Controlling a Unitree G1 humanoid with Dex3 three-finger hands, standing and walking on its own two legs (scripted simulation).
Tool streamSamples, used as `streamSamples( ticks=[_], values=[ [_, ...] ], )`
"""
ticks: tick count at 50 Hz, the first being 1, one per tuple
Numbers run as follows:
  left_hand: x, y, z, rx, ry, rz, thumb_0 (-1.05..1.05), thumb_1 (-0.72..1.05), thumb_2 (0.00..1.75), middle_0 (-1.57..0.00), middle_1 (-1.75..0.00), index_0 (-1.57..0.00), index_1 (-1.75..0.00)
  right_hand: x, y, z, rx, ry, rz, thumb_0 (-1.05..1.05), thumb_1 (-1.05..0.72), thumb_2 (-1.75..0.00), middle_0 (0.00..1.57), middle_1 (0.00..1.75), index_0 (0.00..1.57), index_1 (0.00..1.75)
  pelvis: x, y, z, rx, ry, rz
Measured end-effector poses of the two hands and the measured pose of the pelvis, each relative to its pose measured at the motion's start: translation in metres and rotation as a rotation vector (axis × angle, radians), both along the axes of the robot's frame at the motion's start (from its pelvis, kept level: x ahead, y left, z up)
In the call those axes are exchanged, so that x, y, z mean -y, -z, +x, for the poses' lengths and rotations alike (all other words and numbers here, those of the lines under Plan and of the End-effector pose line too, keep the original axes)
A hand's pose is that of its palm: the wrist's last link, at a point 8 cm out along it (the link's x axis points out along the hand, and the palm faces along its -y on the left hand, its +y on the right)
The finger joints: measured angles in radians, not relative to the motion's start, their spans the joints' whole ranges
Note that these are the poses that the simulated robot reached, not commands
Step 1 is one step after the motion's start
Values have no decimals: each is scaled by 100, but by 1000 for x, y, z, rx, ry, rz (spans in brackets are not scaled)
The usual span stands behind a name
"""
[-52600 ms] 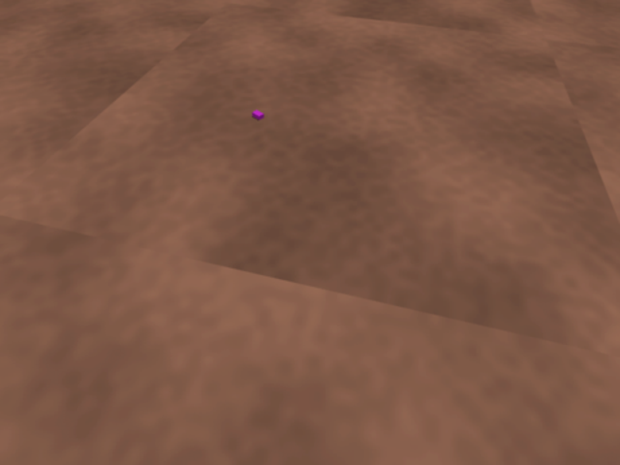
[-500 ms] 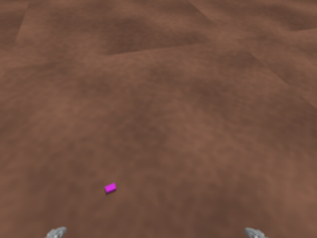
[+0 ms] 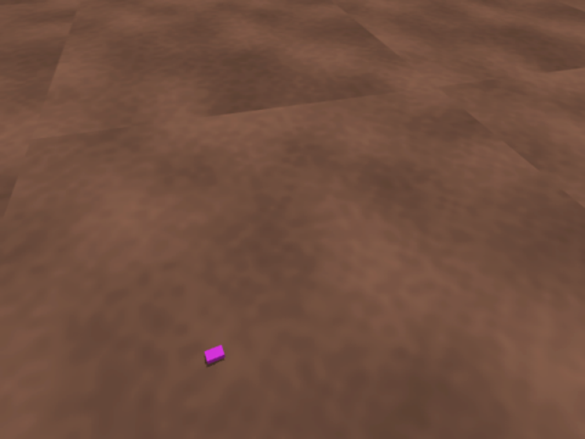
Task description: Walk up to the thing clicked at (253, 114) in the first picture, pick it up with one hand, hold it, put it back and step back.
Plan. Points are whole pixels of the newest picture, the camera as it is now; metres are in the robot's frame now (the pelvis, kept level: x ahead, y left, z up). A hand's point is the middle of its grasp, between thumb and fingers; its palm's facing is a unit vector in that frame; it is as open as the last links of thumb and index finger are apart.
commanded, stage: stand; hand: left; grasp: from above
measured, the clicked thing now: (214, 354) +0.54 +0.25 -0.77
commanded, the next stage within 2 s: none
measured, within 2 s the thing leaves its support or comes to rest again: neither
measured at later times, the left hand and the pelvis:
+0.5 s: hand out of the picture +0.05 +0.22 -0.16, palm faces +0.01 -0.95 -0.33, open 7.3 cm; pelvis +0.01 -0.02 +0.00, yaw +0 degrees
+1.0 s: hand out of the picture +0.09 +0.21 -0.15, palm faces +0.01 -0.94 -0.33, open 7.3 cm; pelvis +0.02 -0.03 +0.00, yaw +0 degrees
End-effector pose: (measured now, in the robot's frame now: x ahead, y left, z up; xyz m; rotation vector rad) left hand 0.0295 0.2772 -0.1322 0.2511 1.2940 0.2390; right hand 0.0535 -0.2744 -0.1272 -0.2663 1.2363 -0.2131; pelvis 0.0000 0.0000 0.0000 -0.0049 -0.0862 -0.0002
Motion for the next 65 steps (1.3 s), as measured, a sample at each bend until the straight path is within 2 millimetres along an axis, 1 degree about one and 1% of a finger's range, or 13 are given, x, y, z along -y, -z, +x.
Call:
streamSamples(
  ticks=[10, 21, 28, 35, 44, 55, 65],
  values=[
    [0, -4, 2, 0, 12, 10, 0, 91, 90, -20, -30, -20, -30, 9, -1, -1, -5, -2, -5, 1, -90, -90, 20, 30, 21, 30, 4, -1, -2, -8, -1, 3],
    [7, -6, 9, -8, 20, 13, 0, 91, 90, -20, -30, -20, -30, 21, 0, 3, -21, -8, -3, 1, -91, -90, 20, 30, 21, 30, 12, -2, 3, -21, -6, 3],
    [14, -7, 20, -5, 25, 9, 0, 91, 90, -20, -30, -20, -30, 27, 0, 10, -30, -11, -4, 1, -91, -90, 20, 30, 21, 30, 18, -3, 10, -28, -6, 3],
    [19, -9, 37, 25, 29, 7, 0, 91, 90, -20, -30, -21, -30, 32, -3, 20, -18, -17, -11, 1, -91, -90, 20, 30, 21, 30, 22, -4, 15, -29, -5, 1],
    [20, -13, 54, 60, 39, 11, 0, 91, 90, -20, -30, -21, -30, 38, -6, 30, 3, -22, -19, 1, -91, -90, 20, 30, 21, 30, 26, -4, 18, -33, -6, 3],
    [19, -15, 55, 50, 43, 22, 0, 91, 90, -20, -30, -21, -30, 43, -5, 31, -10, -25, -17, 1, -91, -90, 20, 30, 21, 30, 30, -4, 21, -39, -7, 4],
    [21, -16, 55, 58, 52, 25, 0, 91, 90, -20, -30, -21, -30, 47, -7, 33, 2, -27, -18, 1, -91, -90, 20, 30, 21, 30, 33, -5, 19, -36, -6, 4]
  ],
)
